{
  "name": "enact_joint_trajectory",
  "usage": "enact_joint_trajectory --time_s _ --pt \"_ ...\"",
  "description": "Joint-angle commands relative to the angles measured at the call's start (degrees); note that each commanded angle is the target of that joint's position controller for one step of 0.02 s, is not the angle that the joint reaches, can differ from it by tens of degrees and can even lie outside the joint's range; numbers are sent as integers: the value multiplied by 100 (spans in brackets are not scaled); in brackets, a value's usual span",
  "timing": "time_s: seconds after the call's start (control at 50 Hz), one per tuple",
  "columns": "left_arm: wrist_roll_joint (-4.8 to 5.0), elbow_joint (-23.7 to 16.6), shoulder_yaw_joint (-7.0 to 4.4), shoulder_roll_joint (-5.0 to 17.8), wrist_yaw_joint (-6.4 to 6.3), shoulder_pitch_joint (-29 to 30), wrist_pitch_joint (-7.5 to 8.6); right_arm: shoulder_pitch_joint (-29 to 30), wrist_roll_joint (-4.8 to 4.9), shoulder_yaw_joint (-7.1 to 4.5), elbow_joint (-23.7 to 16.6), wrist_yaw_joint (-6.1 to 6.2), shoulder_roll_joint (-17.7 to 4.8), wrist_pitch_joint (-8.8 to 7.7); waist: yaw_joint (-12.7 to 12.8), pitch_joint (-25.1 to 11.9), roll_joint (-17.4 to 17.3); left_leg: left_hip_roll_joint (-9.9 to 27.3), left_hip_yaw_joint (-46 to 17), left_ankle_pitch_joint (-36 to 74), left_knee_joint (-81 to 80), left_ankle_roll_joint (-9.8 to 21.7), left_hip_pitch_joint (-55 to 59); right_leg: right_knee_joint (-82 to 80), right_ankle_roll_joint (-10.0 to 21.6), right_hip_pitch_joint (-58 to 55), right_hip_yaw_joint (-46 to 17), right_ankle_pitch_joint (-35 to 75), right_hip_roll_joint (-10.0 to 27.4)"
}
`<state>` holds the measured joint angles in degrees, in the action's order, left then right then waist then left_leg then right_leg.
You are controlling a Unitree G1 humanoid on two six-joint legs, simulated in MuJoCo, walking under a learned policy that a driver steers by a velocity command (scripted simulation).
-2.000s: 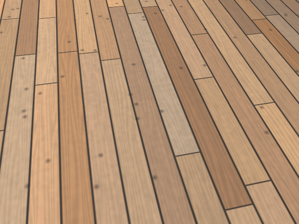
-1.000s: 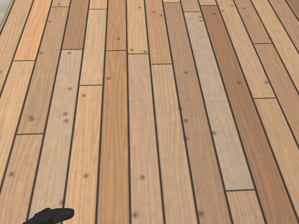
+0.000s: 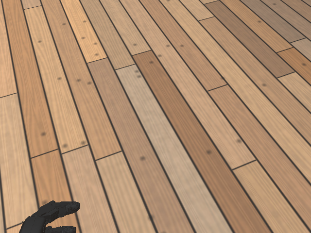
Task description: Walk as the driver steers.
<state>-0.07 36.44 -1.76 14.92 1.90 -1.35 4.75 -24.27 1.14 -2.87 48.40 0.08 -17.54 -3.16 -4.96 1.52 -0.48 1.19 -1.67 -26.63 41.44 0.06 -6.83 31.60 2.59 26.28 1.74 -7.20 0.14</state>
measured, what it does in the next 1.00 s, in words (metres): walks ahead, turning left: left foot, then right foot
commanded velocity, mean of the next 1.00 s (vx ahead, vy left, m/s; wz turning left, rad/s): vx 0.50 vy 0.00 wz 0.44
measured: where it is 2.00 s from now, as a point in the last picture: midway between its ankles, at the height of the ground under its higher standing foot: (82, 133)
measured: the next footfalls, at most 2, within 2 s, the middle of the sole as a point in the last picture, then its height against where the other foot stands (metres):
left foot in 0.50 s outside the picture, level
right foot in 0.98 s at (133, 173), level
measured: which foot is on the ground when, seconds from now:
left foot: up 0.00-0.48, down 0.50-1.00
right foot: down 0.00-0.48, up 0.50-0.96, down 0.98-1.00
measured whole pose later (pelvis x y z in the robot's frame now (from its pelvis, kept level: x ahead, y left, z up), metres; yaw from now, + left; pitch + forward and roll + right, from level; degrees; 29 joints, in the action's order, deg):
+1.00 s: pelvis +0.55 +0.11 +0.00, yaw +29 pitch +2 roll +0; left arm -0.6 40.7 -2.2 15.8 1.8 -3.6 6.9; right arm -21.7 0.8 -4.1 42.7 0.6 -17.6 -2.0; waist -3.7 0.2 -0.2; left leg -4.3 -10.5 -26.6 33.4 3.0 -4.3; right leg 28.9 1.0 26.4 -0.3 -5.5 -1.0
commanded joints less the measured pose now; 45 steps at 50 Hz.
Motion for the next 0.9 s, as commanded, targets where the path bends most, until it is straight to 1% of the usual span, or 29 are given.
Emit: enact_joint_trajectory --time_s 0.02,0.04,0.06,0.08,0.1,0.12,0.14,0.2,0.26,0.3,0.36,0.4,0.44,0.46,0.48,0.5,0.52,0.54,0.56,0.58,0.6,0.62,0.64,0.68,0.72,0.78,0.82,0.84,0.9 --pt "22 230 -375 1059 -104 -2093 -39 213 162 -136 -639 -11 -789 -240 1163 -1303 957 50 -625 -266 3179 101 -3834 -1409 1226 -4122 -3357 -1485 2186" --pt "35 218 -310 869 -96 -1710 -31 509 152 -139 -712 -10 -773 -226 985 -806 762 302 -448 220 3009 110 -3766 -1571 1054 -3383 -2632 -1274 1943" --pt "9 232 -256 678 -72 -1379 -4 650 71 -150 -720 0 -698 -184 812 -446 613 458 -407 611 2752 77 -3602 -1799 962 -2747 -2140 -937 1707" --pt "-33 248 -229 551 -57 -1157 52 561 41 -173 -677 9 -619 -102 615 -279 731 607 -454 916 2560 50 -3266 -2008 875 -2262 -1685 -550 1521" --pt "-57 287 -240 516 -50 -1025 103 421 53 -160 -612 4 -491 -23 492 -226 781 646 -450 1112 2511 9 -2981 -2184 853 -1938 -1369 -265 1429" --pt "-65 348 -259 520 -53 -982 158 365 59 -146 -579 5 -369 39 427 -184 694 646 -443 1247 2491 -33 -2896 -2295 877 -1767 -1093 107 1408" --pt "-77 415 -283 567 -63 -972 200 408 56 -147 -605 13 -321 82 389 -107 592 647 -478 1427 2417 -73 -2958 -2373 886 -1686 -833 437 1402" --pt "-99 614 -332 686 -125 -1093 233 772 19 -146 -756 14 -263 95 441 50 394 616 -585 2183 1740 -138 -3312 -2446 873 -1841 -243 1080 1369" --pt "-66 717 -354 818 -185 -1160 192 1286 12 -90 -917 -98 -146 46 614 179 318 549 -280 3007 624 -71 -3153 -2503 736 -1960 304 1207 1251" --pt "-31 827 -387 945 -218 -1389 143 1743 2 -39 -1102 -180 -58 39 811 330 218 520 -53 3158 127 2 -3184 -2517 716 -2200 471 1219 1369" --pt "49 995 -432 1062 -235 -1686 11 2209 16 -19 -1392 -294 -59 47 959 486 173 480 127 2862 -354 170 -3461 -2304 652 -2893 637 1473 1577" --pt "95 1046 -462 1150 -250 -1721 -91 2316 17 -46 -1555 -365 -126 55 899 442 240 347 338 2395 -527 327 -3373 -1951 553 -3247 776 2267 1665" --pt "119 1014 -510 1330 -299 -1640 -178 2038 8 -148 -1606 -391 -317 90 635 76 478 -34 694 1788 -517 548 -2678 -1158 420 -3412 948 4202 1645" --pt "125 990 -527 1396 -326 -1592 -228 1528 11 -255 -1519 -378 -499 112 327 -255 543 -276 824 1559 -529 691 -1994 -362 351 -3352 1024 4920 1583" --pt "147 956 -507 1378 -353 -1496 -254 647 22 -427 -1310 -314 -778 125 -176 -715 432 -513 817 1839 -898 903 -684 831 182 -2839 1156 4802 1385" --pt "32 855 -405 1142 -361 -1618 -204 -182 36 -612 -1136 -181 -1253 196 -487 -1247 -232 132 -354 1924 -1059 1235 1078 2579 -70 -1409 1147 2914 1114" --pt "-130 546 -131 284 -243 -2185 -28 119 57 -650 -1218 -162 -1782 133 303 -1747 -1560 1556 -3695 1010 -1642 2360 2873 4513 -408 1179 468 -2537 -156" --pt "79 491 -214 821 -154 -1492 197 -89 19 -505 -1347 -186 -1237 58 -200 -2244 -785 1782 -4530 502 -2370 2398 3056 4956 -312 1775 -719 -2631 -119" --pt "270 294 -274 1035 -114 -944 305 117 -39 -423 -1295 -195 -983 -12 -220 -1378 -533 1614 -3656 978 -2476 2082 2443 4759 -178 2125 -723 -2061 139" --pt "200 283 -239 932 -148 -885 356 470 -20 -386 -1318 -191 -868 -44 64 -895 -43 1356 -2964 1617 -2459 1888 1587 4240 -136 1908 -701 -1576 388" --pt "50 352 -267 943 -185 -912 347 835 -30 -334 -1389 -176 -701 -44 295 -587 69 1124 -2418 2273 -2513 1755 848 3746 -185 1547 -673 -1331 546" --pt "0 378 -300 975 -181 -1048 283 1027 -107 -289 -1487 -148 -595 -51 485 -518 -88 984 -2146 2729 -2629 1724 367 3534 -235 1152 -718 -1140 652" --pt "-30 380 -310 948 -178 -1129 211 1105 -111 -285 -1517 -131 -588 -57 576 -478 -119 901 -2033 2961 -2742 1738 88 3339 -324 968 -686 -1053 655" --pt "-90 372 -274 786 -192 -1110 102 1055 -74 -309 -1459 -74 -689 -84 629 -377 -108 789 -1688 3406 -2846 1767 -373 2867 -530 853 -546 -824 609" --pt "-100 234 -217 653 -208 -686 62 907 -54 -349 -1378 3 -830 -73 515 -204 -153 611 -1411 3412 -2880 1660 -637 2066 -683 903 -477 -206 508" --pt "-61 111 -133 493 -153 -60 97 710 -16 -352 -1259 69 -848 -20 251 -151 -352 320 -1124 2768 -2782 1337 -825 653 -709 475 -417 998 246" --pt "-2 58 -117 507 -87 222 145 476 -12 -343 -1124 70 -840 -21 75 -142 -416 430 -1227 2391 -2777 1253 -770 225 -668 204 -395 1500 156" --pt "19 30 -128 555 -59 306 170 379 0 -332 -1049 65 -812 -22 34 -113 -437 522 -1325 2286 -2693 1240 -608 82 -615 211 -449 1529 165" --pt "21 -32 -197 756 2 368 236 236 -7 -319 -908 70 -766 1 62 -47 -533 837 -1702 2337 -2295 1168 48 -257 -361 312 -535 1008 171"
